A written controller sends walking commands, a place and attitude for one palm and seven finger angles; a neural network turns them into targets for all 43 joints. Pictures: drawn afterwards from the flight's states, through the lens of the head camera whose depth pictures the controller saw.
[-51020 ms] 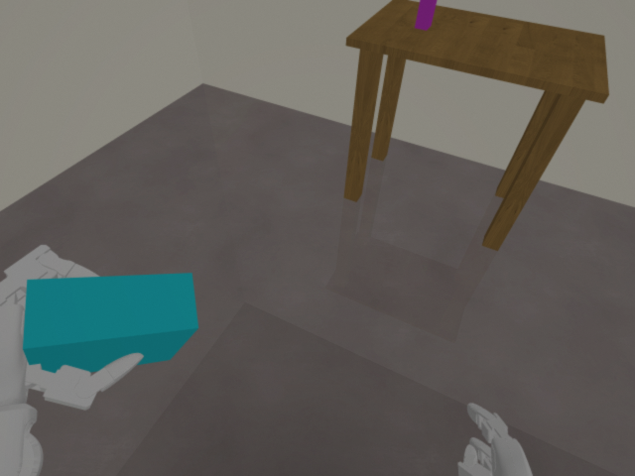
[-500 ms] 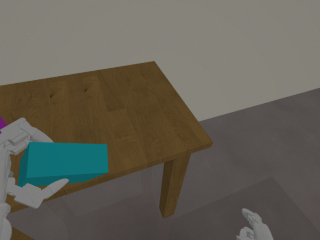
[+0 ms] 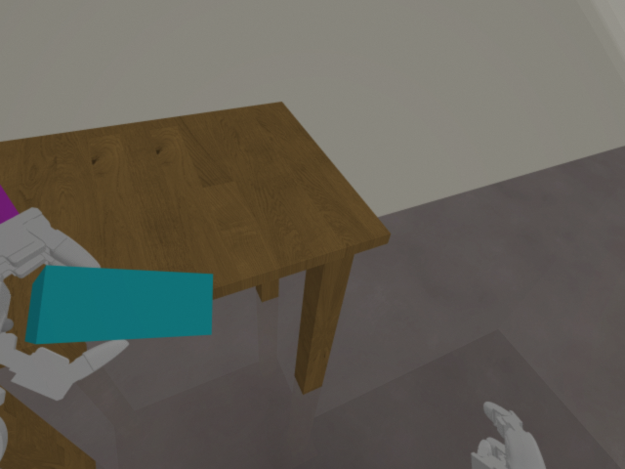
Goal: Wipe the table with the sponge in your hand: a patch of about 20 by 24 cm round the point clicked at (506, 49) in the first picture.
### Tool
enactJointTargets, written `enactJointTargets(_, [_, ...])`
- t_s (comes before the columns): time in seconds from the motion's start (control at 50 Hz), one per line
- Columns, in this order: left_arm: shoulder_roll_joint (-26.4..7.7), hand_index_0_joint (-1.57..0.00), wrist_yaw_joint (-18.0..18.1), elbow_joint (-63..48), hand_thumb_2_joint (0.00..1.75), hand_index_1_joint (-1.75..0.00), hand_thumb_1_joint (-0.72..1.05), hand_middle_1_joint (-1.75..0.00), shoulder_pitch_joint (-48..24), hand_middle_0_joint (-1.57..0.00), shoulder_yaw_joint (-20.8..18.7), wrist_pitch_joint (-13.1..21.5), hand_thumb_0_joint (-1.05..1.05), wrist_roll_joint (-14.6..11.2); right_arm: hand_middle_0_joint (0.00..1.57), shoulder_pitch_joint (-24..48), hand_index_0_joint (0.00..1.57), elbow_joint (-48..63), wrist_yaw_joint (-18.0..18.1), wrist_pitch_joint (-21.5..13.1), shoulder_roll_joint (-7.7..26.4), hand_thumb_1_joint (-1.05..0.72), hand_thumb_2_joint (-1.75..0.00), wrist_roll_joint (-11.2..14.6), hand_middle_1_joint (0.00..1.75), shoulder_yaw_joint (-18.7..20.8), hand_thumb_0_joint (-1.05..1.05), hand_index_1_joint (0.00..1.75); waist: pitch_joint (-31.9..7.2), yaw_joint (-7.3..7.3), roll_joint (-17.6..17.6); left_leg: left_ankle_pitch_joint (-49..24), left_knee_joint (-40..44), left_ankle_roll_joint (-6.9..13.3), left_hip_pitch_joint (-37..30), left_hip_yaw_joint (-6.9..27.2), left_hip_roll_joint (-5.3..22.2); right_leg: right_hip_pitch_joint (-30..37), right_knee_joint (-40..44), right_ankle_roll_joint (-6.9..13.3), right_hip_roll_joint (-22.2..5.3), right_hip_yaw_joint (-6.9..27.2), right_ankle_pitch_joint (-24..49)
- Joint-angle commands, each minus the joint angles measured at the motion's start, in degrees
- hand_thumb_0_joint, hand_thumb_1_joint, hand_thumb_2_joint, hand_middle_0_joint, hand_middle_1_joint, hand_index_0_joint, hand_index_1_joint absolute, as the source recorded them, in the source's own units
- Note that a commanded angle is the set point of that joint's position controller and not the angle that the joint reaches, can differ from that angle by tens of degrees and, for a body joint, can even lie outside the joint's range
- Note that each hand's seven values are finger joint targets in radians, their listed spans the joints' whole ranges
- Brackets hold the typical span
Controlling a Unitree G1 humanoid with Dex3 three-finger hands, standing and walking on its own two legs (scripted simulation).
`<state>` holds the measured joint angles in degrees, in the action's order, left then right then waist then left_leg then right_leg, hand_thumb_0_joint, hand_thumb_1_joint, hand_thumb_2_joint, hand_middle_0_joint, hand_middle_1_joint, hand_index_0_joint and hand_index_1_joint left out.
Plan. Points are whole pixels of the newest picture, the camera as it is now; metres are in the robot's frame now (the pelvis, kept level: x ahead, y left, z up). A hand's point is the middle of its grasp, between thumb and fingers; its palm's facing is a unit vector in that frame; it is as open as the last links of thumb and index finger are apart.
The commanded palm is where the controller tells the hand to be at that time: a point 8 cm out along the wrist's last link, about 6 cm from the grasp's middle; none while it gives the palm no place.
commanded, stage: stop stepping back and stand still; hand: left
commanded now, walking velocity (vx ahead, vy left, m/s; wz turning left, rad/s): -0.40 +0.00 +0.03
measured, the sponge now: (141, 307) +0.23 +0.18 +0.16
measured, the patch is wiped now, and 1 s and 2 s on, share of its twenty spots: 1.00 1.00 1.00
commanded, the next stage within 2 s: stand and wait in 0.98 s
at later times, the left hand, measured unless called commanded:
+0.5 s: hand out of the picture +0.06 +0.26 +0.20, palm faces +0.45 -0.85 -0.27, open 9.7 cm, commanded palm -0.01 +0.29 +0.21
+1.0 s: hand out of the picture +0.02 +0.22 +0.20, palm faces +0.45 -0.82 -0.35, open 9.7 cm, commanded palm -0.03 +0.26 +0.21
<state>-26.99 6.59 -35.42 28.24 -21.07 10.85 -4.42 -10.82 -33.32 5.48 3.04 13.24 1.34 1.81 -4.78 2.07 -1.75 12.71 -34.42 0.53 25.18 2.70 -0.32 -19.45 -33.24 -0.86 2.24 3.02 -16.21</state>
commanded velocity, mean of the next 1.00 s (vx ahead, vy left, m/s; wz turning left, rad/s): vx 0.19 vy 0.01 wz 0.00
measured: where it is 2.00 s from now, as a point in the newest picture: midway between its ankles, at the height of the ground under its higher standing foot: outside the picture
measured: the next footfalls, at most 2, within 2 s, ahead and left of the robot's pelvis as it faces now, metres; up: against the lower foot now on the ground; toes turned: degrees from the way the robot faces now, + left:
right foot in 0.24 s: -0.09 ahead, -0.09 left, +0.00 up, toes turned -5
left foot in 0.46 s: -0.15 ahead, +0.16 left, +0.00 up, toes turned -1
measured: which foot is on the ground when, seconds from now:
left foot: down 0.00-0.24, up 0.26-0.44, down 0.46-0.66, up 0.68-0.98, down 1.00-1.00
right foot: down 0.00-0.00, up 0.02-0.22, down 0.24-1.00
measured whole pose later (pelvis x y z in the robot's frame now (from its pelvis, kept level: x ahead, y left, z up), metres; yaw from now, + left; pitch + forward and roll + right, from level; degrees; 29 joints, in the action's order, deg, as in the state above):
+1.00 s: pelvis -0.18 -0.02 +0.01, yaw +1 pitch -1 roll +2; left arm -19.7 8.8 -23.6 24.3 -18.6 7.9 -3.4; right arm -14.5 -35.7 5.2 -4.4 15.5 1.0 0.5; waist -4.8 0.2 1.2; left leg 22.2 -29.5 3.3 14.1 -3.3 2.1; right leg -17.8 -29.8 4.2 -0.5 -7.2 -12.0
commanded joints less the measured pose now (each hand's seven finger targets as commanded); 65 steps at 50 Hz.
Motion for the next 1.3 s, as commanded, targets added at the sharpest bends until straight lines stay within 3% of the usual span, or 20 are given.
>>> enactJointTargets(0.0, [-4.9, -1.2, 1.34, -6.86, 1.3, -1.6, 0.1, -1.6, -2.59, -1.2, -4.78, 1.3, 0.0, -0.54, 0.2, 5.52, 0.2, 9.25, -1.0, -4.82, 5.53, -0.9, -0.9, -1.61, 0.3, 1.24, 0.0, 0.3, -10.88, -2.45, 16.16, -33.04, 15.62, 4.34, -11.82, 13.92, 15.82, -2.5, -15.67, 0.08, 0.91, 0.25, -12.19])
enactJointTargets(0.06, [-3.1, -1.2, 1.69, -12.86, 1.3, -1.6, 0.1, -1.6, -7.92, -1.2, -2.24, 1.73, 0.0, -0.04, 0.2, 5.84, 0.2, 8.18, -1.32, -7.45, 5.38, -0.9, -0.9, -1.35, 0.3, 1.22, 0.0, 0.3, -9.22, -2.63, 16.0, -12.46, 18.81, 7.2, -4.92, 13.08, 16.73, -0.1, -20.96, -0.05, -0.28, 1.79, -11.73])
enactJointTargets(0.16, [-5.26, -1.2, 2.58, -16.13, 1.3, -1.6, 0.1, -1.6, -7.19, -1.2, -3.44, -1.54, 0.0, 1.1, 0.2, 6.19, 0.2, 9.54, -1.58, -8.89, 6.61, -0.9, -0.9, -0.91, 0.3, 0.65, 0.0, 0.3, -6.41, -2.82, 16.76, 28.92, 22.96, 0.83, 7.27, 5.62, 7.87, 14.9, -1.44, 2.18, 3.24, -7.48, -10.94])
enactJointTargets(0.18, [-4.19, -1.2, 2.51, -14.31, 1.3, -1.6, 0.1, -1.6, -7.22, -1.2, -2.76, -1.91, 0.0, 1.67, 0.2, 5.61, 0.2, 8.54, -1.68, -8.36, 5.28, -0.9, -0.9, -1.2, 0.3, 0.11, 0.0, 0.3, -5.39, -2.65, 12.87, 29.66, 16.02, -0.95, 7.99, 1.75, 3.66, 14.56, 6.97, 4.54, 1.05, -6.25, -11.28])
enactJointTargets(0.22, [-6.49, -1.2, 2.14, -14.06, 1.3, -1.6, 0.1, -1.6, -9.74, -1.2, -4.2, -2.23, 0.0, 0.93, 0.2, 5.25, 0.2, 6.66, -1.74, -7.19, 4.52, -0.9, -0.9, -0.91, 0.3, 0.76, 0.0, 0.3, -2.77, -1.78, -8.13, 12.54, -27.55, -2.45, -4.63, -1.85, -2.83, -12.52, 26.58, 13.43, -18.68, 17.74, -17.81])
enactJointTargets(0.26, [-8.94, -1.2, 2.19, -15.27, 1.3, -1.6, 0.1, -1.6, -16.59, -1.2, -6.58, -1.69, 0.0, 0.39, 0.2, 4.93, 0.2, 5.28, -2.02, -7.47, 4.46, -0.9, -0.9, -0.2, 0.3, 0.06, 0.0, 0.3, -4.17, 0.19, -6.17, 6.53, -40.53, -1.39, -1.07, 1.93, 0.77, -13.64, 24.97, 14.12, -23.0, 15.63, -11.03])
enactJointTargets(0.4, [-2.31, -1.2, 2.34, 4.78, 1.3, -1.6, 0.1, -1.6, -18.65, -1.2, -0.43, -2.36, 0.0, -0.31, 0.2, 4.5, 0.2, 4.99, 0.33, -7.14, 5.5, -0.9, -0.9, -0.18, 0.3, -2.49, 0.0, 0.3, 3.56, -0.42, 8.57, 17.2, 8.53, 1.73, -8.95, -5.18, 3.26, -10.22, 2.72, 6.99, -9.43, -1.69, -21.79])
enactJointTargets(0.44, [-1.38, -1.2, 2.75, -0.74, 1.3, -1.6, 0.1, -1.6, -21.49, -1.2, 0.32, -1.28, 0.0, 0.16, 0.2, 2.97, 0.2, 7.43, 0.29, -8.38, 7.17, -0.9, -0.9, 0.02, 0.3, -1.92, 0.0, 0.3, 4.37, 0.15, 25.82, 32.44, 23.83, 9.99, -13.64, 25.51, 18.51, -20.84, -21.78, 1.38, -0.16, -7.34, -15.37])
enactJointTargets(0.46, [-2.61, -1.2, 2.55, -1.35, 1.3, -1.6, 0.1, -1.6, -19.67, -1.2, -0.79, -0.81, 0.0, 0.71, 0.2, 3.8, 0.2, 8.86, 0.01, -8.71, 6.83, -0.9, -0.9, 0.38, 0.3, -1.45, 0.0, 0.3, 3.65, -0.38, 18.93, 27.57, 24.99, 13.01, -15.56, 29.75, 22.22, -24.71, -27.5, 0.98, -2.62, -3.85, -13.31])
enactJointTargets(0.48, [-3.27, -1.2, 2.24, 1.82, 1.3, -1.6, 0.1, -1.6, -12.08, -1.2, -3.15, -0.88, 0.0, 0.83, 0.2, 3.39, 0.2, 8.22, -0.53, -8.92, 6.58, -0.9, -0.9, 0.78, 0.3, -0.28, 0.0, 0.3, -0.93, -1.84, 9.76, 21.46, 22.04, 11.68, -16.29, 22.63, 19.87, -21.17, -28.78, 0.63, -3.4, -3.21, -10.58])
enactJointTargets(0.6, [-5.49, -1.2, 2.28, -10.73, 1.3, -1.6, 0.1, -1.6, -3.99, -1.2, -4.67, -0.29, 0.0, 1.08, 0.2, 6.12, 0.2, 7.46, -2.27, -11.17, 6.6, -0.9, -0.9, -1.43, 0.3, -1.15, 0.0, 0.3, 1.09, -3.99, 12.46, 23.97, 9.18, 4.98, 9.01, 3.82, 10.13, 17.1, 0.91, 1.97, -0.75, -7.96, -5.31])
enactJointTargets(0.62, [-6.8, -1.2, 2.33, -9.84, 1.3, -1.6, 0.1, -1.6, -4.13, -1.2, -5.62, -0.49, 0.0, 1.94, 0.2, 6.01, 0.2, 6.95, -2.31, -10.92, 6.26, -0.9, -0.9, -1.58, 0.3, -0.66, 0.0, 0.3, 1.62, -4.55, 0.55, 23.25, -7.38, 3.28, 16.44, -2.17, 4.69, 21.87, 8.97, 4.55, -6.29, 1.09, -9.26])
enactJointTargets(0.64, [-8.96, -1.2, 2.26, -10.54, 1.3, -1.6, 0.1, -1.6, -6.33, -1.2, -7.05, -0.49, 0.0, 2.04, 0.2, 6.36, 0.2, 6.84, -2.36, -10.82, 5.64, -0.9, -0.9, -0.87, 0.3, 0.51, 0.0, 0.3, -0.38, -3.8, -16.46, 21.43, -27.42, 1.55, 19.05, -5.3, 0.19, 17.92, 21.13, 9.61, -20.84, 27.07, -20.11])
enactJointTargets(0.66, [-9.64, -1.2, 2.01, -10.91, 1.3, -1.6, 0.1, -1.6, -9.41, -1.2, -8.05, 0.12, 0.0, 1.75, 0.2, 6.7, 0.2, 5.85, -2.04, -11.22, 6.46, -0.9, -0.9, -0.76, 0.3, 0.69, 0.0, 0.3, 1.52, -2.34, -10.15, 15.81, -36.69, 1.01, 17.21, 0.57, 1.27, 11.45, 25.26, 10.54, -25.09, 32.33, -18.36])
enactJointTargets(0.72, [-10.82, -1.2, 1.86, -10.05, 1.3, -1.6, 0.1, -1.6, -10.57, -1.2, -10.04, 1.66, 0.0, 1.76, 0.2, 3.04, 0.2, 3.41, -1.92, -11.0, 5.08, -0.9, -0.9, -1.22, 0.3, 0.48, 0.0, 0.3, 1.06, -0.4, 3.33, 9.31, -34.35, 0.83, 9.09, 0.4, 4.62, -0.12, 23.78, 12.22, -22.56, 22.75, -25.32])
enactJointTargets(0.8, [-5.58, -1.2, 1.52, 0.25, 1.3, -1.6, 0.1, -1.6, -7.56, -1.2, -6.57, 0.93, 0.0, 0.32, 0.2, 3.29, 0.2, 4.14, -0.8, -9.74, 4.35, -0.9, -0.9, -0.73, 0.3, -0.51, 0.0, 0.3, 1.82, -0.74, -4.77, 6.01, -17.21, 0.66, -1.79, -5.96, 3.61, -5.45, 23.99, 8.0, -17.42, 8.74, -23.35])
enactJointTargets(0.9, [-1.72, -1.2, 2.61, 3.76, 1.3, -1.6, 0.1, -1.6, -9.16, -1.2, -0.89, -0.09, 0.0, 0.55, 0.2, 3.52, 0.2, 5.74, 0.02, -10.34, 5.25, -0.9, -0.9, -0.58, 0.3, -0.5, 0.0, 0.3, 2.71, -1.47, -4.56, 9.95, 3.29, 2.62, -12.57, -8.69, 1.64, -3.11, 20.84, 5.66, -16.37, 7.02, -22.82])
enactJointTargets(1.0, [-3.52, -1.2, 3.55, -6.1, 1.3, -1.6, 0.1, -1.6, -11.92, -1.2, -2.32, 0.58, 0.0, 1.5, 0.2, 4.71, 0.2, 7.98, -0.79, -10.2, 7.97, -0.9, -0.9, -0.71, 0.3, 0.23, 0.0, 0.3, 1.15, -2.62, 6.57, 8.32, 14.52, 6.7, -9.4, 7.2, 9.79, 4.57, 6.8, 0.52, -6.62, 0.61, -3.15])
enactJointTargets(1.14, [-5.72, -1.2, 4.25, -9.3, 1.3, -1.6, 0.1, -1.6, -9.46, -1.2, -5.09, 0.67, 0.0, 1.59, 0.2, 4.54, 0.2, 6.29, -1.61, -10.89, 5.2, -0.9, -0.9, -0.56, 0.3, 0.0, 0.0, 0.3, -0.18, -2.02, 1.8, 0.5, 3.66, 1.81, -7.48, -1.55, 3.26, 9.49, 17.01, 4.53, -15.09, 9.77, 2.74])
enactJointTargets(1.28, [-1.98, -1.2, 3.29, -2.5, 1.3, -1.6, 0.1, -1.6, -5.26, -1.2, -3.35, -0.53, 0.0, 0.84, 0.2, 4.73, 0.2, 7.19, -1.52, -9.59, 5.95, -0.9, -0.9, 0.02, 0.3, 0.12, 0.0, 0.3, -2.81, -2.25, 2.56, -12.64, 9.46, 2.03, -12.93, 1.07, 6.6, 12.51, 9.82, 1.99, -8.15, 0.61, 17.96])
